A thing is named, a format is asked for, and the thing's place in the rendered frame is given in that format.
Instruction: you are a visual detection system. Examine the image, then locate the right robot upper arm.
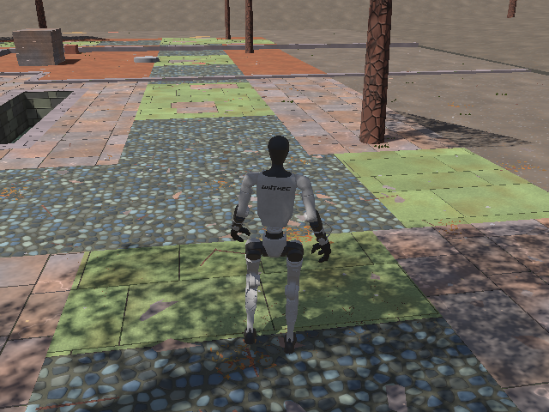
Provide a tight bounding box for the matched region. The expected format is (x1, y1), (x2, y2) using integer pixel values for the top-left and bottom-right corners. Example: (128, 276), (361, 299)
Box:
(295, 174), (317, 223)

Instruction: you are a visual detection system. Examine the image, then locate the right robot forearm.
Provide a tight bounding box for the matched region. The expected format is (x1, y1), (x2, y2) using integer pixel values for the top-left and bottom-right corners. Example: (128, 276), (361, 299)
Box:
(310, 210), (328, 245)

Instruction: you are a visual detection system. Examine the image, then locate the right robot foot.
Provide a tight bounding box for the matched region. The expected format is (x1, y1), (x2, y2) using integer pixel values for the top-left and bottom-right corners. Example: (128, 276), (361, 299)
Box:
(284, 332), (297, 354)

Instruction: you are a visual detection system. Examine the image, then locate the left robot upper arm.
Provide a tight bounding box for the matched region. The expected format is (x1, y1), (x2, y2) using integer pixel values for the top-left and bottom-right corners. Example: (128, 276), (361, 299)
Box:
(236, 172), (260, 218)

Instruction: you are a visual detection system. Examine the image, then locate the right robot shin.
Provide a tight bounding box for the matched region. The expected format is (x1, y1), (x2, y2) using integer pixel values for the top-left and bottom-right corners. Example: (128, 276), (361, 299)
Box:
(286, 285), (299, 342)

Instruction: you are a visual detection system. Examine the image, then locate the left robot hand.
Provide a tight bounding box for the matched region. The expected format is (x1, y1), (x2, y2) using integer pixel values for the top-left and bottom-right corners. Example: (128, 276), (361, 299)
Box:
(231, 227), (250, 242)

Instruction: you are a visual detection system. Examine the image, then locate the right robot hand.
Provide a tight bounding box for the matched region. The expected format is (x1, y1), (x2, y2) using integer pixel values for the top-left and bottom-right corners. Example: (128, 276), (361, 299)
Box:
(311, 241), (331, 263)

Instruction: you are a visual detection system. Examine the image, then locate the left robot forearm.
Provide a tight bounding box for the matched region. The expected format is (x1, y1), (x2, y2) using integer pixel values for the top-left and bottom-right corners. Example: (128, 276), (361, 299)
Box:
(232, 205), (245, 231)

